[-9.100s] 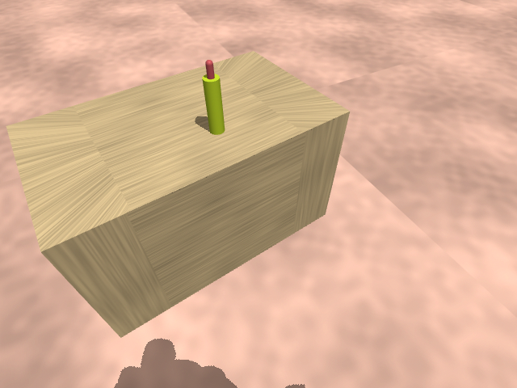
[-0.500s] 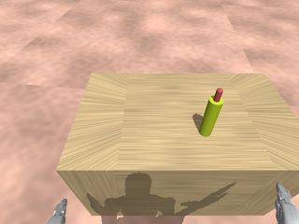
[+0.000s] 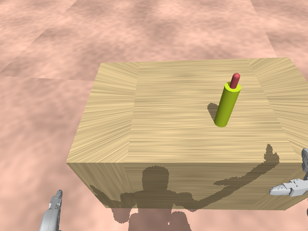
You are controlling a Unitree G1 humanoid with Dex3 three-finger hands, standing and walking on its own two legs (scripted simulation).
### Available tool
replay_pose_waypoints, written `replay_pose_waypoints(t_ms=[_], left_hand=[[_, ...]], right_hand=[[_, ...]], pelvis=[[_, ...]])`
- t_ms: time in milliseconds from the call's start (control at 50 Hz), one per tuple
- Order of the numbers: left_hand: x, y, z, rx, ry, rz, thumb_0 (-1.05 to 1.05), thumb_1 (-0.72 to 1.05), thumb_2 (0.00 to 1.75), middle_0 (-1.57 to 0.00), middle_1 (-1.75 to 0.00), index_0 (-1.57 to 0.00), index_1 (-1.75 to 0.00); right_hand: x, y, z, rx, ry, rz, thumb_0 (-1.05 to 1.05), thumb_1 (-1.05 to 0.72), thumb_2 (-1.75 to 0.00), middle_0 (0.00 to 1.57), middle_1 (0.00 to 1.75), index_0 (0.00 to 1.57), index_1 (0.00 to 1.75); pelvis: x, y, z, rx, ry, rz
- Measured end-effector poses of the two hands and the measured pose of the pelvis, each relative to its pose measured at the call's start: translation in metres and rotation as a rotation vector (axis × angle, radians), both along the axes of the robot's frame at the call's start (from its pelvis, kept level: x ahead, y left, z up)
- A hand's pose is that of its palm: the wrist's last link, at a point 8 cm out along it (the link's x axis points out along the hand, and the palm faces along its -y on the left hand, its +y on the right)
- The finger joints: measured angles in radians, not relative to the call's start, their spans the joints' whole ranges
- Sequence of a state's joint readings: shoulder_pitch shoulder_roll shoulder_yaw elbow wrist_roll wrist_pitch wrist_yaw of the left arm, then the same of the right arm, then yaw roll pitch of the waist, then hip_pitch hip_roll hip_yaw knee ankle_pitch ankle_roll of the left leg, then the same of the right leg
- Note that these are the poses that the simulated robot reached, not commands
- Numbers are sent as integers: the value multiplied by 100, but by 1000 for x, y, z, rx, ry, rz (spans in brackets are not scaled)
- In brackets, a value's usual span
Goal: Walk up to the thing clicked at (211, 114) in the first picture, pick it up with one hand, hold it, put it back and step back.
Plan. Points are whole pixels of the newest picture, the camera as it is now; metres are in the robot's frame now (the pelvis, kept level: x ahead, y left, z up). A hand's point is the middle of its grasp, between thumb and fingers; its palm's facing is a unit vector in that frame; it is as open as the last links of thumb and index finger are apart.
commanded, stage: go down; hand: right
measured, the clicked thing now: (227, 101) +0.57 -0.24 -0.03
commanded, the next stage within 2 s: none
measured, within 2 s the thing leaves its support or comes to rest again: neither
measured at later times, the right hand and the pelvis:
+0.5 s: hand (301, 133) +0.38 -0.38 +0.03, palm faces +0.24 +0.97 +0.05, open 17.2 cm; pelvis -0.01 -0.03 -0.04, yaw +2 degrees
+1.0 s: hand (303, 118) +0.43 -0.40 +0.04, palm faces +0.24 +0.97 +0.01, open 17.4 cm; pelvis +0.00 -0.03 -0.05, yaw +2 degrees
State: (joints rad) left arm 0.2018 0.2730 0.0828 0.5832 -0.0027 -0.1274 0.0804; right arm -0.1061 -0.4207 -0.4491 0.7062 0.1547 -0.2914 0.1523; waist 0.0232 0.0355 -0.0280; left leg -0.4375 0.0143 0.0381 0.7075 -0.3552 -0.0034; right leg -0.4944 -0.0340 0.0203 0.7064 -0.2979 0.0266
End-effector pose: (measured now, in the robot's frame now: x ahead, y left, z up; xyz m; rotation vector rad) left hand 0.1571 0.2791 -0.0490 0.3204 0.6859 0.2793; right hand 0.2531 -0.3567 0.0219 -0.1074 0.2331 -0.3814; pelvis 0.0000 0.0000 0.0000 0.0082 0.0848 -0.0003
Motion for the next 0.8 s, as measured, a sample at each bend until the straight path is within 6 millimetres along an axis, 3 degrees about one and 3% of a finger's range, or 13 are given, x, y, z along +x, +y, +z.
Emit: replay_pose_waypoints(t_ms=[140,220,300,420,540,720,800], left_hand=[[-19,-29,-14,-42,-27,-12,-1,-50,2,-6,-6,-7,-5],[-33,-26,-13,-13,-20,8,-1,-50,2,-7,-7,-8,-5],[-40,-25,-25,21,29,1,-1,-50,2,-6,-7,-8,-5],[-31,-45,-30,23,21,-32,-2,-50,2,-6,-7,-8,-5],[-21,-40,-10,78,-45,-32,-1,-50,3,-7,-7,-8,-5],[-23,-54,-13,64,-16,-71,-1,-51,4,-6,-7,-7,-5],[-26,-50,-10,76,-16,-59,-1,-52,4,-7,-7,-7,-5]], right_hand=[[48,-20,4,62,-89,87,-1,48,-2,5,5,6,5],[60,-33,0,108,-109,79,-1,47,-2,5,5,6,5],[72,-44,-3,86,-146,105,-1,48,-3,5,5,6,5],[88,-56,-1,100,-217,138,-1,48,-4,4,5,5,5],[100,-71,7,125,-228,131,-1,46,-4,5,5,5,5],[117,-76,4,107,-206,150,-1,49,-4,5,5,5,5],[126,-79,6,128,-208,130,-1,49,-4,5,5,5,5]], pelvis=[[-5,-6,-19,12,55,13],[-6,-11,-24,15,87,22],[-9,-17,-33,21,129,29],[-9,-23,-41,34,164,26],[-4,-28,-41,44,177,23],[-3,-31,-43,56,204,21],[0,-31,-43,58,211,22]])
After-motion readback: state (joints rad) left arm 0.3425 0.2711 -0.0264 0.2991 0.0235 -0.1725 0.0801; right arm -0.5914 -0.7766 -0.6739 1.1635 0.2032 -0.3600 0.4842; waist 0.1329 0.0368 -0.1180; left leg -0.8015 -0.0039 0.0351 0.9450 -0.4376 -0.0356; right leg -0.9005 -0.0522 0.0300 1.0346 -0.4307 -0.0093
